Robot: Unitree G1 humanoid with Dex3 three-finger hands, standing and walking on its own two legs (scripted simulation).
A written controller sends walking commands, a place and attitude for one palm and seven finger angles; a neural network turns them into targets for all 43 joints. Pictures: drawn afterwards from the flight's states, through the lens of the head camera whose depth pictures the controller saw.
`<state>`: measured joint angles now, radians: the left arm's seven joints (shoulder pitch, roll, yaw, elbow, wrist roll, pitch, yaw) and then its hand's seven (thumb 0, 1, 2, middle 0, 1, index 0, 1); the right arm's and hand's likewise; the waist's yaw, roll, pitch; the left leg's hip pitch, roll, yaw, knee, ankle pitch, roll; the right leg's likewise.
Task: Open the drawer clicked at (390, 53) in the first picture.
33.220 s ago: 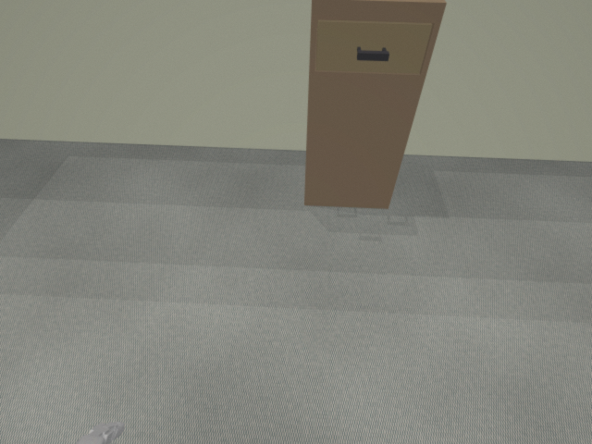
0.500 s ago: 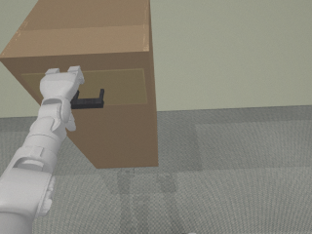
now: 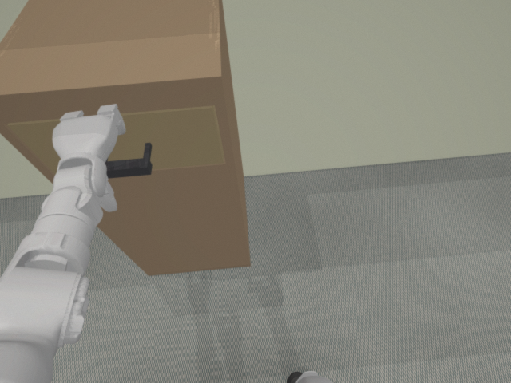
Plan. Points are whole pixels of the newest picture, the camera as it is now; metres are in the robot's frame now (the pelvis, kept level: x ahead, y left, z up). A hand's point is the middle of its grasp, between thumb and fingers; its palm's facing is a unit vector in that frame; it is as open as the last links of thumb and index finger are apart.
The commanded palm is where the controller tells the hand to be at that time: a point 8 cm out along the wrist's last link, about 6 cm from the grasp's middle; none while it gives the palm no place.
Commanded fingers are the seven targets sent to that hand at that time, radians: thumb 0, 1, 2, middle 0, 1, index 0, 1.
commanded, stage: re-aim the fingers above the handle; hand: left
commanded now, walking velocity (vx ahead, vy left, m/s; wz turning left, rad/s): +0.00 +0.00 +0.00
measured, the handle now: (125, 159) +0.52 +0.25 +0.00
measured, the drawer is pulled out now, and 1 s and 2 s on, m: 0.00 0.00 0.00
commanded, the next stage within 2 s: lower the fingers behind the handle in 0.02 s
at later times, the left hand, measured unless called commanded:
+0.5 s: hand (117, 164) +0.48 +0.24 +0.04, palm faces +0.00 +0.03 -1.00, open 13.8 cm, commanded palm +0.45 +0.24 +0.09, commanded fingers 0.00 -0.50 0.30 -0.30 -1.20 -0.30 -1.20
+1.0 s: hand (126, 173) +0.48 +0.23 +0.01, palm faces +0.01 -0.02 -1.00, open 13.7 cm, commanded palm +0.45 +0.24 +0.06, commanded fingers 0.00 -0.50 0.30 -0.30 -1.20 -0.30 -1.20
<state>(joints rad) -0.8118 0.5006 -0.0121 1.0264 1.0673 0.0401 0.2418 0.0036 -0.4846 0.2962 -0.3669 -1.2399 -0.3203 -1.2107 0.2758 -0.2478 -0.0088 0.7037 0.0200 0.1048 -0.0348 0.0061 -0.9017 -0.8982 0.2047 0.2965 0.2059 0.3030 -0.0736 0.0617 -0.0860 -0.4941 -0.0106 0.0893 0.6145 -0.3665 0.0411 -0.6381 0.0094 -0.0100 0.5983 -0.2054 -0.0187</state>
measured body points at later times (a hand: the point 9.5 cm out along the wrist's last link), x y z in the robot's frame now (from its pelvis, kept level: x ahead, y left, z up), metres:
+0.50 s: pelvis +0.00 +0.00 -0.01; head +0.09 -0.01 +0.43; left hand +0.47 +0.23 +0.10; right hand +0.05 -0.27 -0.15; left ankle -0.05 +0.09 -0.72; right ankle +0.04 -0.11 -0.72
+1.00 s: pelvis +0.00 +0.01 -0.02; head +0.10 +0.01 +0.42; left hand +0.47 +0.23 +0.07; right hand +0.04 -0.27 -0.15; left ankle -0.05 +0.09 -0.72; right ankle +0.04 -0.11 -0.72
